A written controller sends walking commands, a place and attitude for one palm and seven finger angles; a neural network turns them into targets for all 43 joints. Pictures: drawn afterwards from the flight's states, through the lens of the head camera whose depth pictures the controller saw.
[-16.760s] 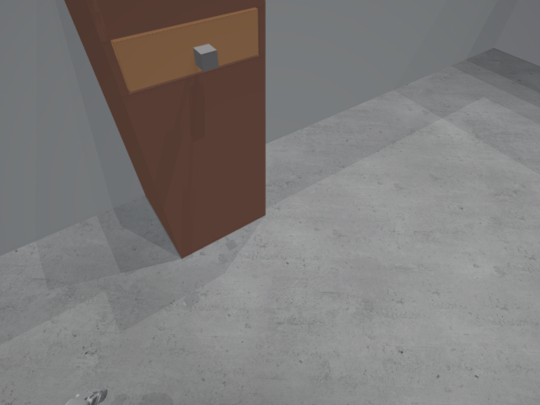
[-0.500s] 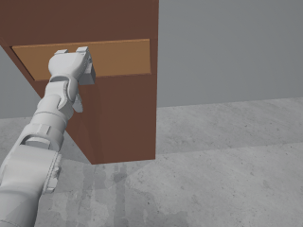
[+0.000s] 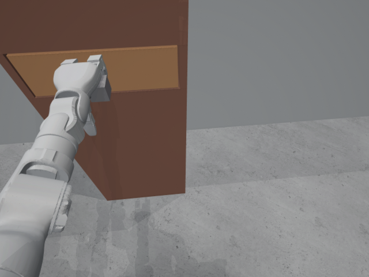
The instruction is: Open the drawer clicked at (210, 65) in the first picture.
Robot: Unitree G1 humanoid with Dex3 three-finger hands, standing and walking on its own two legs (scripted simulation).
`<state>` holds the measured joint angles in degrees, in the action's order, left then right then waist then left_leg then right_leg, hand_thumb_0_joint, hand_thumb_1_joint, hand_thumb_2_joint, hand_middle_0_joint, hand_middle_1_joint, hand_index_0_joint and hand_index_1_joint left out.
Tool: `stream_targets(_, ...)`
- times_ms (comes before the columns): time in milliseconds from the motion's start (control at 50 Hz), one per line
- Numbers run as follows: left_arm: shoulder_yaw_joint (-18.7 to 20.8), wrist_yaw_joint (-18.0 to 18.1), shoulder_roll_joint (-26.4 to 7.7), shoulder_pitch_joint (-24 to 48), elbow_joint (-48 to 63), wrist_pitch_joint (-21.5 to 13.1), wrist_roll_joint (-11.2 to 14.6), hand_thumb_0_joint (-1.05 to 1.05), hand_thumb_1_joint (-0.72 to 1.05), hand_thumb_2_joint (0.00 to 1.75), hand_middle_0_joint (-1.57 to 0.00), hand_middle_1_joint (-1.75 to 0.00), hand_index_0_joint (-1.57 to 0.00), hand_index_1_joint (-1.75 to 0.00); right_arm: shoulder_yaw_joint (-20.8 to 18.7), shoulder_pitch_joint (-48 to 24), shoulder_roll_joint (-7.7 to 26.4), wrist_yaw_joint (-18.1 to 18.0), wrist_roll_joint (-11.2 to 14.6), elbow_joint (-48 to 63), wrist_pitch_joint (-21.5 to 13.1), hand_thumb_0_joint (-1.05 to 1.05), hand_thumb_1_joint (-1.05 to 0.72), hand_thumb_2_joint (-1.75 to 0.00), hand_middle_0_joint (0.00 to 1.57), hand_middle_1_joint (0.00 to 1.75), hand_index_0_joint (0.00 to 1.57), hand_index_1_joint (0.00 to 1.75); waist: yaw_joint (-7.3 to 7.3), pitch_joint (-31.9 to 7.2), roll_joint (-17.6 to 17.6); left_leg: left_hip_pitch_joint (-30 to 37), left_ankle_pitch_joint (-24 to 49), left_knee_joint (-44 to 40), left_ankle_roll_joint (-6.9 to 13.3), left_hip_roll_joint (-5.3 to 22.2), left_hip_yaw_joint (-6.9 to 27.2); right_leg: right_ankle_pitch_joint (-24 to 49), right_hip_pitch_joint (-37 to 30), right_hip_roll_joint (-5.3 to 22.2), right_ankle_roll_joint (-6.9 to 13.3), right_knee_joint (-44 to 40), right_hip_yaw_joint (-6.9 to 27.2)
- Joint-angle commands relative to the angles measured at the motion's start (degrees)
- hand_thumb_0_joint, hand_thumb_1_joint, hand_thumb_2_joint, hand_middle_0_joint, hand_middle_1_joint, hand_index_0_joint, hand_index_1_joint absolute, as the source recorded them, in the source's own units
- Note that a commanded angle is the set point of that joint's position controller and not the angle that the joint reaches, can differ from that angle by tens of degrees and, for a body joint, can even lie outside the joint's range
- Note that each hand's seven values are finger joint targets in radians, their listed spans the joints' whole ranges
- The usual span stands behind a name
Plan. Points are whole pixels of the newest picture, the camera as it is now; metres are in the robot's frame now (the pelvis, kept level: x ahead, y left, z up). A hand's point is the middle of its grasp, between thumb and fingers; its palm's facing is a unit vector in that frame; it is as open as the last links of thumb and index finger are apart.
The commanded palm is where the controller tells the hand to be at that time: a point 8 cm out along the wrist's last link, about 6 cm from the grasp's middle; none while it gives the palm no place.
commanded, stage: lower the fingers behind the handle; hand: left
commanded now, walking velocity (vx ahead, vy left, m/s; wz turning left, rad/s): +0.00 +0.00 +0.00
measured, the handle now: (100, 83) +0.55 +0.18 +0.10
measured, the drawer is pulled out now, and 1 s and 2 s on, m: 0.00 0.00 0.00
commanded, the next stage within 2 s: lift the fingers back up to retry in 0.06 s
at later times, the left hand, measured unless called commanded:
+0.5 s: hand (85, 89) +0.50 +0.20 +0.13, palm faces +0.03 -0.04 -1.00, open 14.0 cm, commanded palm +0.47 +0.20 +0.20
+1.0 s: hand (81, 76) +0.49 +0.19 +0.17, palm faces -0.01 -0.02 -1.00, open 13.8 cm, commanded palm +0.47 +0.20 +0.23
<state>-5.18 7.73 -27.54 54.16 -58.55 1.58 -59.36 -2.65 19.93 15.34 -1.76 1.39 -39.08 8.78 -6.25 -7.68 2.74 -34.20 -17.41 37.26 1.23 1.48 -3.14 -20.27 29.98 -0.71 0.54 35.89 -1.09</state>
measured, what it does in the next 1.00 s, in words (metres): stands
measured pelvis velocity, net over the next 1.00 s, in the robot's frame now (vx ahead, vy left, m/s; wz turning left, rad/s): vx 0.00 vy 0.00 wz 0.02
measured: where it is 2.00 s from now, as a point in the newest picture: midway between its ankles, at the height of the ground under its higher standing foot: outside the picture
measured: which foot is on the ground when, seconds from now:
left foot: down 0.00-1.00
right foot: down 0.00-1.00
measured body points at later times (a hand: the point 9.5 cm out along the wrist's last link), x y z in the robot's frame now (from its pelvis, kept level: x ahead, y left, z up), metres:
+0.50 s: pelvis +0.00 +0.01 +0.00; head +0.06 -0.01 +0.45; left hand +0.49 +0.20 +0.18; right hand +0.03 -0.26 -0.13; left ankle +0.00 +0.11 -0.72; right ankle -0.04 -0.11 -0.72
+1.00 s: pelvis +0.00 +0.00 +0.01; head +0.04 -0.02 +0.46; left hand +0.48 +0.19 +0.23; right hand +0.09 -0.27 -0.12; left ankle +0.00 +0.11 -0.72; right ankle -0.04 -0.11 -0.72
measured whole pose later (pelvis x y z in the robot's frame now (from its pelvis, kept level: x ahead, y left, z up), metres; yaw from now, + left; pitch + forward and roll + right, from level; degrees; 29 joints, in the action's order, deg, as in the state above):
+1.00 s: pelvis +0.00 +0.00 +0.01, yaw +1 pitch +10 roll +0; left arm -9.1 -2.1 -27.6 57.5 -52.2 1.7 -56.0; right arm -2.0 15.6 15.9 -2.3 2.5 -38.5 7.5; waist -3.6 -5.7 3.4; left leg -26.8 -15.3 32.1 1.2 0.3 -2.4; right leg -19.1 22.7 0.2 0.5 31.7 -1.8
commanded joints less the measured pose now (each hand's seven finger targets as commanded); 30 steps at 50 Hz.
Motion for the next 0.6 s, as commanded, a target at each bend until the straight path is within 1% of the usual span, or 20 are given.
stream_targets(0, 2.2, 0.3, -12.3, 20.4, 6.6, 0.2, -0.3, 0.0, -0.5, 0.3, -0.3, -1.2, -0.3, -1.2, -2.7, 4.7, 8.4, -0.9, 0.0, 4.3, -1.0, 0.0, -0.9, -0.9, 0.2, 0.3, 0.2, 0.3, 0.02, -16.9, -3.4, 13.2, 18.5, -1.7, 1.7, -1.9, 0.3, 20.7, -5.5, -1.7, 0.6, -3.9, 0.2)
stream_targets(40, 4.1, 0.4, -15.1, 20.2, 5.1, 0.3, -0.5, 0.0, -0.5, 0.3, -0.3, -1.2, -0.3, -1.2, -2.6, 5.0, 8.8, -1.1, 0.0, 4.1, -1.0, 0.0, -0.9, -0.9, 0.2, 0.3, 0.2, 0.3, 0.1, -16.8, -4.8, 12.0, 17.9, -1.9, 1.8, -1.9, 0.2, 20.7, -6.5, -1.6, 0.5, -4.1, 0.5)
stream_targets(80, 1.5, 0.8, -12.1, 22.9, 6.3, 0.3, -0.6, 0.0, -0.5, 0.3, -0.3, -1.2, -0.3, -1.2, -2.8, 5.0, 8.5, -1.1, 0.1, 3.9, -1.3, 0.0, -0.9, -0.9, 0.2, 0.3, 0.2, 0.3, -0.88, -15.9, -3.2, 13.1, 17.0, -2.0, 1.7, -1.6, 0.3, 18.5, -3.8, -1.7, 0.5, -4.3, 0.1)
stream_targets(120, 3.7, 1.2, -14.6, 22.6, 7.2, 0.0, -0.9, 0.0, -0.5, 0.3, -0.3, -1.2, -0.3, -1.2, -2.9, 5.5, 8.7, -1.0, -0.2, 3.7, -1.3, 0.0, -0.9, -0.9, 0.2, 0.3, 0.2, 0.3, 0.0, -18.5, -2.3, 14.3, 19.2, -1.6, 1.7, -1.5, 0.5, 19.5, -4.9, -1.8, 0.9, -3.7, 0.2)
stream_targets(160, 1.1, 1.3, -11.2, 25.1, 9.8, 0.1, -0.4, 0.0, -0.5, 0.3, -0.3, -1.2, -0.3, -1.2, -3.1, 5.3, 8.2, -0.7, -0.2, 4.0, -1.5, 0.0, -0.9, -0.9, 0.2, 0.3, 0.2, 0.3, -0.56, -19.6, -0.7, 16.5, 20.4, -1.5, 1.6, -1.4, 0.8, 19.5, -3.7, -2.0, 0.8, -3.6, -0.1)
stream_targets(200, 3.9, 1.6, -14.5, 26.2, 10.9, 0.2, -0.2, 0.0, -0.5, 0.3, -0.3, -1.2, -0.3, -1.2, -3.1, 5.1, 8.3, -0.7, -0.3, 4.0, -1.4, 0.0, -0.9, -0.9, 0.2, 0.3, 0.2, 0.3, 0.09, -21.0, -0.1, 17.2, 20.9, -1.7, 1.6, -1.5, 1.0, 20.0, -5.3, -2.0, 0.9, -3.5, 0.0)
stream_targets(220, 5.9, 1.6, -16.9, 26.4, 11.6, 0.1, 0.2, 0.0, -0.5, 0.3, -0.3, -1.2, -0.3, -1.2, -3.0, 5.1, 8.5, -0.9, -0.4, 4.1, -1.4, 0.0, -0.9, -0.9, 0.2, 0.3, 0.2, 0.3, 0.51, -22.2, -1.4, 16.8, 21.7, -1.6, 1.8, -1.6, 0.9, 21.4, -7.4, -1.9, 0.9, -3.7, 0.3)
stream_targets(240, 4.8, 1.5, -16.2, 27.5, 12.8, 0.0, 0.0, 0.0, -0.5, 0.3, -0.3, -1.2, -0.3, -1.2, -3.0, 4.8, 8.3, -0.9, -0.3, 4.2, -1.4, 0.0, -0.9, -0.9, 0.2, 0.3, 0.2, 0.3, 0.25, -22.7, -0.5, 17.5, 22.3, -1.9, 1.8, -1.6, 1.2, 21.8, -7.3, -2.0, 0.8, -3.5, 0.2)
stream_targets(260, 3.0, 1.4, -13.4, 28.3, 14.8, -0.2, 0.5, 0.0, -0.5, 0.3, -0.3, -1.2, -0.3, -1.2, -3.1, 4.6, 7.9, -0.8, -0.3, 4.4, -1.6, 0.0, -0.9, -0.9, 0.2, 0.3, 0.2, 0.3, 0.3, -23.4, 0.5, 19.0, 23.7, -1.8, 1.8, -1.7, 1.3, 22.4, -7.0, -2.1, 0.9, -3.6, 0.0)
stream_targets(280, 5.0, 1.6, -15.4, 28.4, 16.6, -0.6, 0.3, 0.0, -0.5, 0.3, -0.3, -1.2, -0.3, -1.2, -3.3, 4.5, 8.0, -0.7, -0.3, 4.2, -1.7, 0.0, -0.9, -0.9, 0.2, 0.3, 0.2, 0.3, 0.86, -23.9, 1.7, 20.5, 25.4, -1.7, 1.6, -1.4, 1.5, 22.8, -6.9, -2.2, 1.1, -3.5, -0.2)
stream_targets(300, 4.2, 1.5, -14.2, 27.6, 17.0, -0.5, 0.6, 0.0, -0.5, 0.3, -0.3, -1.2, -0.3, -1.2, -3.3, 4.3, 7.9, -0.6, -0.3, 4.5, -1.7, 0.0, -0.9, -0.9, 0.2, 0.3, 0.2, 0.3, 0.97, -24.5, 1.6, 21.5, 26.4, -1.8, 1.7, -1.6, 1.6, 23.0, -7.3, -2.4, 1.1, -3.6, -0.3)
stream_targets(320, 4.7, 1.4, -14.9, 28.3, 16.8, -0.4, 0.9, 0.0, -0.5, 0.3, -0.3, -1.2, -0.3, -1.2, -3.3, 4.2, 8.0, -0.6, -0.4, 4.1, -1.7, 0.0, -0.9, -0.9, 0.2, 0.3, 0.2, 0.3, 0.32, -23.4, 0.0, 21.2, 26.8, -1.9, 1.8, -1.4, 1.8, 23.3, -7.5, -2.3, 1.0, -4.2, -0.3)
stream_targets(340, 5.0, 1.3, -15.6, 29.4, 17.4, -0.5, 0.9, 0.0, -0.5, 0.3, -0.3, -1.2, -0.3, -1.2, -3.2, 4.1, 8.1, -0.6, -0.2, 3.9, -1.7, 0.0, -0.9, -0.9, 0.2, 0.3, 0.2, 0.3, 0.45, -23.1, 0.8, 21.4, 26.5, -2.3, 1.7, -1.3, 2.0, 22.9, -7.2, -2.3, 1.0, -4.1, -0.4)
stream_targets(380, 3.9, 1.2, -14.1, 30.3, 18.6, -0.4, 1.4, 0.0, -0.5, 0.3, -0.3, -1.2, -0.3, -1.2, -3.2, 3.7, 7.9, -0.6, 0.0, 3.9, -2.0, 0.0, -0.9, -0.9, 0.2, 0.3, 0.2, 0.3, 0.48, -22.3, 2.0, 23.0, 26.6, -2.7, 1.5, -1.3, 2.3, 21.5, -6.1, -2.5, 1.1, -4.5, -0.8)
stream_targets(420, 5.1, 1.2, -15.7, 31.9, 21.7, -0.8, 1.6, 0.0, -0.5, 0.3, -0.3, -1.2, -0.3, -1.2, -3.4, 3.5, 8.1, -0.6, -0.3, 3.8, -2.3, 0.0, -0.9, -0.9, 0.2, 0.3, 0.2, 0.3, 0.74, -25.8, 1.4, 25.8, 30.7, -2.3, 1.7, -1.1, 2.5, 23.9, -7.7, -2.4, 1.1, -4.4, -0.6)
stream_targets(440, 5.8, 1.1, -16.7, 30.8, 21.6, -0.4, 1.3, 0.0, -0.5, 0.3, -0.3, -1.2, -0.3, -1.2, -3.4, 3.3, 8.0, -0.5, -0.2, 3.7, -2.2, 0.0, -0.9, -0.9, 0.2, 0.3, 0.2, 0.3, 1.32, -26.8, 2.7, 26.5, 31.9, -2.3, 1.5, -1.2, 2.5, 24.7, -8.1, -2.4, 1.1, -4.4, -0.5)
stream_targets(500, 2.9, -0.1, -12.7, 29.2, 17.4, 2.4, 1.7, 0.0, -0.5, 0.3, -0.3, -1.2, -0.3, -1.2, -3.0, 2.4, 7.9, 0.0, 0.1, 3.0, -1.9, 0.0, -0.9, -0.9, 0.2, 0.3, 0.2, 0.3, 1.07, -21.2, 1.0, 24.8, 30.5, -3.4, 1.3, -1.0, 2.2, 23.6, -7.1, -2.4, 1.1, -5.0, -1.3)
stream_targets(520, 4.0, -0.8, -14.2, 28.2, 16.6, 3.0, 2.0, 0.0, -0.5, 0.3, -0.3, -1.2, -0.3, -1.2, -2.9, 2.0, 8.2, -0.1, 0.1, 3.2, -1.7, 0.0, -0.9, -0.9, 0.2, 0.3, 0.2, 0.3, 1.45, -21.6, -0.9, 24.2, 30.9, -3.7, 1.4, -1.1, 2.0, 24.8, -9.3, -2.2, 1.1, -5.4, -1.0)
stream_targets(540, 3.7, -1.6, -14.3, 27.5, 16.1, 3.8, 2.1, 0.0, -0.5, 0.3, -0.3, -1.2, -0.3, -1.2, -2.7, 1.4, 8.3, -0.1, 0.2, 3.3, -1.5, 0.0, -0.9, -0.9, 0.2, 0.3, 0.2, 0.3, 1.79, -21.6, -0.5, 23.9, 29.8, -4.0, 1.5, -1.3, 1.7, 25.3, -10.0, -2.0, 1.0, -5.5, -0.8)
stream_targets(580, 1.4, -3.6, -12.2, 28.3, 17.5, 4.4, 2.5, 0.0, -0.5, 0.3, -0.3, -1.2, -0.3, -1.2, -2.5, 0.4, 8.1, -0.2, 0.5, 3.9, -1.3, 0.0, -0.9, -0.9, 0.2, 0.3, 0.2, 0.3, 1.62, -21.0, -1.5, 23.9, 28.6, -4.6, 1.7, -1.5, 1.5, 25.9, -10.9, -1.8, 0.9, -6.0, -0.7)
